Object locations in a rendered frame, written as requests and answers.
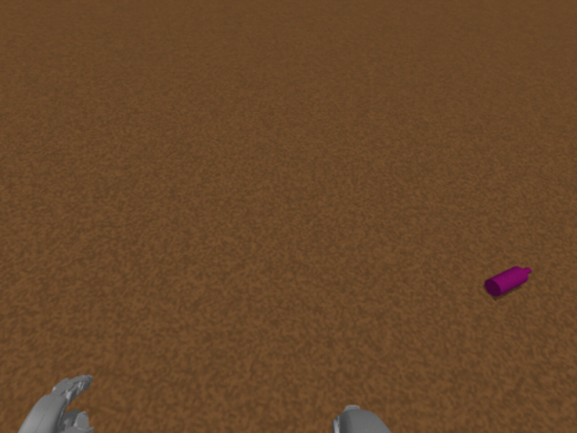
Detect left robot hand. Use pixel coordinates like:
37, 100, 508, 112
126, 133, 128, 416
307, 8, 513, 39
18, 374, 94, 433

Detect bottle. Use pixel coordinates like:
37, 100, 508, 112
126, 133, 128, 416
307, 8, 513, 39
484, 266, 532, 297

